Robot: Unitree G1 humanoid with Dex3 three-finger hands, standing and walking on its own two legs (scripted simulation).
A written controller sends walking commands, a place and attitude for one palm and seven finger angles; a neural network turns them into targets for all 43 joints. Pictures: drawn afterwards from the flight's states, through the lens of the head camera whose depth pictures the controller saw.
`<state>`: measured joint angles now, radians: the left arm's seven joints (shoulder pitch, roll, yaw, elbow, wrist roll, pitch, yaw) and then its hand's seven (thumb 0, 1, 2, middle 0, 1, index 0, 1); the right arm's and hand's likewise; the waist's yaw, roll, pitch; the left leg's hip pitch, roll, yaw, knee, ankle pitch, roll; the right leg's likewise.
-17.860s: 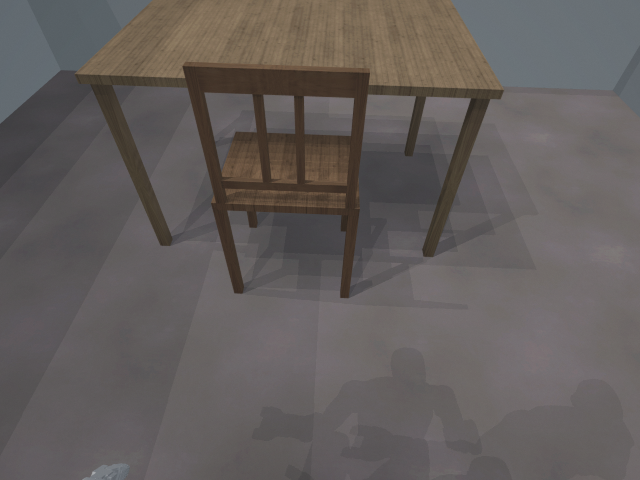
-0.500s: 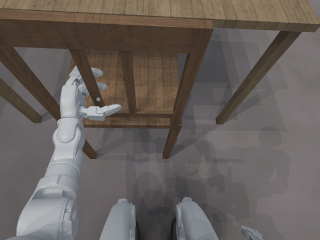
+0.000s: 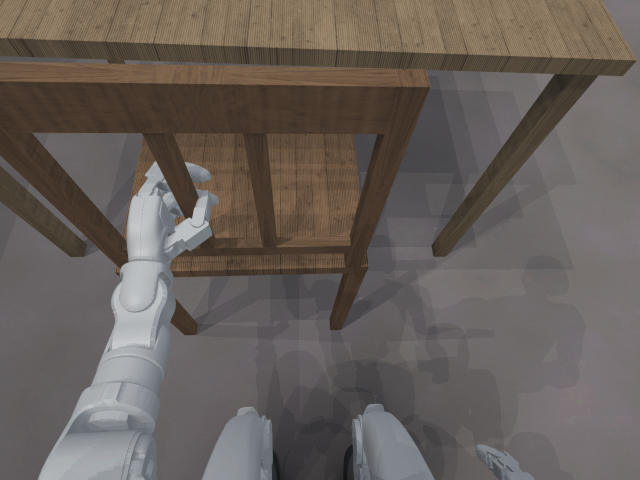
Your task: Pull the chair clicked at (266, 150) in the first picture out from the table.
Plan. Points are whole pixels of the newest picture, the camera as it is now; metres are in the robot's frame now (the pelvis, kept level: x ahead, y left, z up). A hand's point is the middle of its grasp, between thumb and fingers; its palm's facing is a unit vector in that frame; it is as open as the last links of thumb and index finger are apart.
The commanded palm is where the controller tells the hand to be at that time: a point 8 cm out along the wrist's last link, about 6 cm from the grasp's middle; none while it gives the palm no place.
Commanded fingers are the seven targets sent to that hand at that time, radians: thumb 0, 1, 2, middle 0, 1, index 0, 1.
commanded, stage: hook a spindle and tug to test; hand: left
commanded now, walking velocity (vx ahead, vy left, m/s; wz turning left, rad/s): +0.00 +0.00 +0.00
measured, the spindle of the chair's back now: (187, 197) +0.46 +0.16 +0.02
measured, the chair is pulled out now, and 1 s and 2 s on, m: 0.01 0.08 0.20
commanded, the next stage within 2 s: step backward, pulling the chair out in 0.38 s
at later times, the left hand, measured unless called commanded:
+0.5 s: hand (206, 247) +0.39 +0.13 +0.02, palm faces +0.00 -1.00 -0.03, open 5.5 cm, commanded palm +0.37 +0.18 +0.02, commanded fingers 0.00 0.90 0.90 -0.50 -1.45 -0.50 -1.45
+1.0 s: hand (209, 265) +0.36 +0.12 +0.04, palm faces -0.03 -0.99 -0.14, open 5.3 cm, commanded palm +0.33 +0.17 +0.04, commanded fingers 0.00 0.90 0.90 -0.50 -1.45 -0.50 -1.45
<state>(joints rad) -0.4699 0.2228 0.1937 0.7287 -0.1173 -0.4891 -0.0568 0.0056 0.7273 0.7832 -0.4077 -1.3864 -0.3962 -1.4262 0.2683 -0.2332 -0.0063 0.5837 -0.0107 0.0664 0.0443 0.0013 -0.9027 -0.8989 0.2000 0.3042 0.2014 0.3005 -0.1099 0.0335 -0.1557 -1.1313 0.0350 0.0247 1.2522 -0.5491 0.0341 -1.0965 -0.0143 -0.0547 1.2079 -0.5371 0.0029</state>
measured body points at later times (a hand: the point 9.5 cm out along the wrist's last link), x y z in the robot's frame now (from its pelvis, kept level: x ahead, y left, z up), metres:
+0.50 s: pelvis -0.01 -0.01 +0.00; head +0.11 +0.00 +0.43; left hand +0.38 +0.18 +0.02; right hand +0.11 -0.26 -0.12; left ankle +0.02 +0.10 -0.63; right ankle +0.01 -0.13 -0.63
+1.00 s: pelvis -0.01 +0.00 +0.10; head +0.08 +0.00 +0.54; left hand +0.35 +0.17 +0.05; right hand +0.06 -0.27 -0.02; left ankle +0.02 +0.10 -0.63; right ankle +0.01 -0.13 -0.63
